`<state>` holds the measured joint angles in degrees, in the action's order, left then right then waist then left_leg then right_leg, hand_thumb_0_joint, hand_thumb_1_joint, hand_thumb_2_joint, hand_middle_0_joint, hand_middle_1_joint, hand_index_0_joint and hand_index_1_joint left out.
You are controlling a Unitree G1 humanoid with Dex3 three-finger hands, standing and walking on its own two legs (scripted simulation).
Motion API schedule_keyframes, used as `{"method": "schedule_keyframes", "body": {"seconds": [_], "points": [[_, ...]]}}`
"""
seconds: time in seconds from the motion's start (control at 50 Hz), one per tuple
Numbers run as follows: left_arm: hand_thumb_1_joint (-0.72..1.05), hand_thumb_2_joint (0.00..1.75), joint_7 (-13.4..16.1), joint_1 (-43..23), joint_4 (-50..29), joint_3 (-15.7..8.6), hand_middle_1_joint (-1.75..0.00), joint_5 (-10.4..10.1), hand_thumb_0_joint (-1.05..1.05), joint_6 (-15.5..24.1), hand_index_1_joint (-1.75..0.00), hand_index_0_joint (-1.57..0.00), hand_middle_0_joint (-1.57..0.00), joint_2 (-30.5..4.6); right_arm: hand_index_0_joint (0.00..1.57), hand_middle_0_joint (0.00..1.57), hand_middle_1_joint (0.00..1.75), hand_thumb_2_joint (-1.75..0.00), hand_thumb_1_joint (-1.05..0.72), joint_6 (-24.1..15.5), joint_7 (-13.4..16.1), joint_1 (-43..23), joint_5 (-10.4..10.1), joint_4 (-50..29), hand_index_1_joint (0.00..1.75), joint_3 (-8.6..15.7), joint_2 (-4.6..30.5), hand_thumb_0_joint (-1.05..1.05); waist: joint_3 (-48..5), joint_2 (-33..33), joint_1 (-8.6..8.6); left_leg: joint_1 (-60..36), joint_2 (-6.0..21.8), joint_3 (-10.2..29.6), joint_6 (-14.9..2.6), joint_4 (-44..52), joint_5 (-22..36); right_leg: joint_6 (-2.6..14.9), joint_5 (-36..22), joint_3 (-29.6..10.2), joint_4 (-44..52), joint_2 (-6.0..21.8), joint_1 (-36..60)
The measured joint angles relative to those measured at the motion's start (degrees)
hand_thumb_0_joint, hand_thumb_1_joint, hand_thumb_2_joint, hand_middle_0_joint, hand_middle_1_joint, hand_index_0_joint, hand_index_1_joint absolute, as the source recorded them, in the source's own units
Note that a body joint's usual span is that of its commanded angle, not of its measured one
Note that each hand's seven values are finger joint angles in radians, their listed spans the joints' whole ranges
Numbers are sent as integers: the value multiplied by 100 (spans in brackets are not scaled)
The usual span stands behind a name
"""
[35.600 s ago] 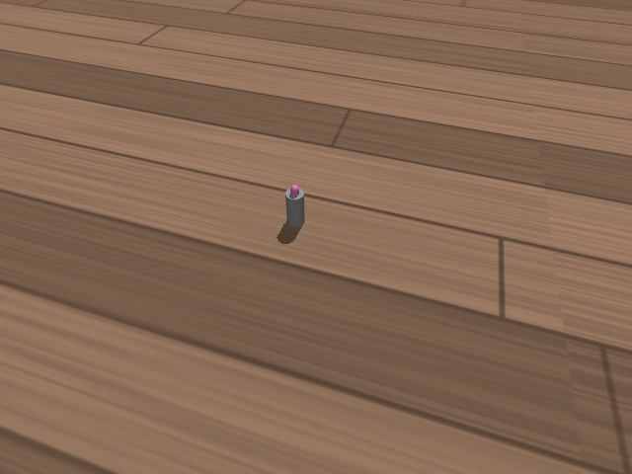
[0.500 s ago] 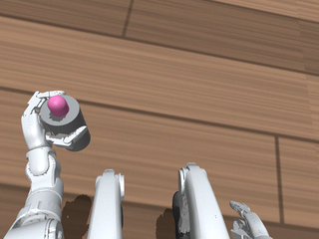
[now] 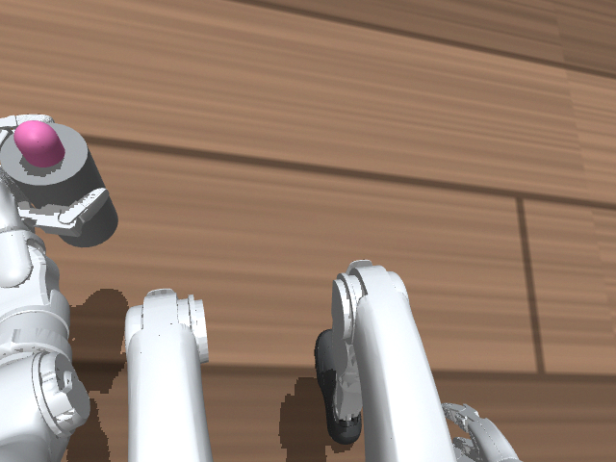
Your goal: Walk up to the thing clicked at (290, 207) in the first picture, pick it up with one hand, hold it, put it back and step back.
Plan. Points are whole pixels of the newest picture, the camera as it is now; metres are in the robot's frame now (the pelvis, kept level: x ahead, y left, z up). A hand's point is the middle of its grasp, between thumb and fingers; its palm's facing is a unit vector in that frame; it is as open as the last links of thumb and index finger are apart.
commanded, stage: crouch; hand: left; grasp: from the side
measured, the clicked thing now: (64, 184) +0.47 +0.24 -0.08
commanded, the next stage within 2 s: lower in 0.64 s
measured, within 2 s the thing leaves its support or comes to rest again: neither
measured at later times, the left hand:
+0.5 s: hand (74, 193) +0.48 +0.25 -0.14, palm faces +0.23 -0.97 -0.04, open 11.1 cm
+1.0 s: hand (91, 198) +0.49 +0.25 -0.19, palm faces +0.25 -0.97 -0.04, open 11.1 cm
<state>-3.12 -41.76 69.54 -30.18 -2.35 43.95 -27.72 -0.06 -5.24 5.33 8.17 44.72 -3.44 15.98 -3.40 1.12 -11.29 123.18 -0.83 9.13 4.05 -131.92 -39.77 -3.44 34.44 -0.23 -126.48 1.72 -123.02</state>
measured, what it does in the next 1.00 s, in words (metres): lowers itself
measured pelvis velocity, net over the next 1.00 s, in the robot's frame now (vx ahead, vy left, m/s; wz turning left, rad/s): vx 0.00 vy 0.02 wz -0.10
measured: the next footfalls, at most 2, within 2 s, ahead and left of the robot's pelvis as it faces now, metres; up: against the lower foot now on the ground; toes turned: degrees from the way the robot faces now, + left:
none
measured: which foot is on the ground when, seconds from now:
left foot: down 0.00-1.00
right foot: down 0.00-1.00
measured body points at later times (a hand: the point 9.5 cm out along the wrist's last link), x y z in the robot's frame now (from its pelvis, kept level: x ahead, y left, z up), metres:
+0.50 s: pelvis +0.00 +0.02 -0.04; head +0.23 +0.10 +0.34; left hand +0.46 +0.30 -0.13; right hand +0.06 -0.26 -0.13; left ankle +0.08 +0.14 -0.33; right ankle +0.12 -0.14 -0.33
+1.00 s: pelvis +0.00 +0.02 -0.05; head +0.25 +0.13 +0.30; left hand +0.47 +0.30 -0.18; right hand +0.06 -0.26 -0.13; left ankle +0.08 +0.14 -0.33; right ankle +0.12 -0.14 -0.33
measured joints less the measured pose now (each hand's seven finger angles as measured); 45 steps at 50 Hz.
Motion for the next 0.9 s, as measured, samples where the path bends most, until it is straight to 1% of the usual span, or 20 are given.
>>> {"method": "schedule_keyframes", "body": {"seconds": [0.06,0.12,0.18,0.22,0.3,0.36,0.48,0.54,0.64,0.72,0.82,0.9], "points": [[-49,106,-125,-81,163,-40,-100,70,1,-9,-100,-64,-68,-139,20,20,30,-92,-95,30,-26,25,14,-24,30,-98,28,1,101,6,-61,148,-13,42,-28,-191,23,-46,-49,11,-127,-29,-112],[-49,106,-212,-111,198,-105,-100,95,1,-29,-100,-63,-68,-198,20,20,30,-92,-94,48,-51,48,39,-68,30,-207,47,1,210,58,-116,270,-33,88,-27,-363,40,-74,-79,27,-241,-50,-193],[-49,106,-210,-82,117,-212,-100,102,1,-59,-100,-64,-68,-208,20,20,30,-92,-94,64,-67,51,81,-109,30,-312,59,1,314,130,-162,364,-58,143,-29,-514,47,-77,-93,58,-335,-60,-241],[-49,106,-168,-42,28,-225,-100,109,1,-60,-99,-64,-68,-215,20,20,30,-92,-94,71,-75,46,122,-127,30,-367,63,1,371,180,-182,415,-77,176,-34,-598,49,-67,-92,79,-387,-61,-262],[-49,106,-90,49,-152,-183,-100,206,1,-46,-99,-64,-68,-275,20,20,30,-92,-94,89,-84,0,209,-134,30,-441,70,1,469,243,-201,489,-107,227,-57,-724,42,-56,-82,116,-455,-60,-274],[-49,106,-39,87,-232,-76,-100,251,1,-45,-99,-64,-69,-342,20,20,30,-92,-94,105,-98,-34,258,-148,30,-477,92,1,519,246,-199,524,-124,241,-85,-788,33,-30,-61,131,-485,-54,-266],[-49,106,23,-44,-50,90,-100,174,1,-1,-99,-64,-69,-453,20,20,30,-92,-94,142,-145,-134,298,-189,30,-600,168,1,615,220,-190,545,-142,261,-153,-887,7,-47,-25,149,-519,-54,-212],[-49,106,40,-143,130,143,-100,179,1,46,-99,-64,-68,-527,20,20,30,-92,-94,155,-170,-191,320,-235,30,-674,198,0,662,227,-214,558,-144,286,-176,-946,-6,-58,-17,169,-541,-64,-196],[-49,106,95,-229,263,126,-100,251,1,134,-99,-64,-69,-615,20,20,30,-92,-94,183,-220,-268,373,-337,30,-793,218,0,771,295,-271,597,-149,345,-193,-1059,-25,-56,-15,213,-591,-86,-196],[-49,106,135,-204,185,61,-100,290,1,193,-99,-64,-69,-653,20,20,30,-92,-93,209,-252,-299,424,-394,30,-877,211,0,875,388,-310,607,-157,398,-182,-1127,-47,-50,-11,252,-625,-95,-190],[-49,107,222,-130,49,36,-99,343,1,222,-99,-64,-69,-709,20,20,30,-92,-94,243,-271,-301,496,-413,30,-953,214,0,971,456,-341,604,-179,452,-167,-1181,-70,-56,5,293,-650,-89,-163],[-49,107,361,-210,346,64,-100,277,1,345,-99,-64,-69,-827,20,20,30,-92,-94,266,-295,-341,542,-425,30,-1067,260,0,1041,472,-379,601,-186,483,-174,-1220,-70,-67,2,316,-662,-94,-140]]}}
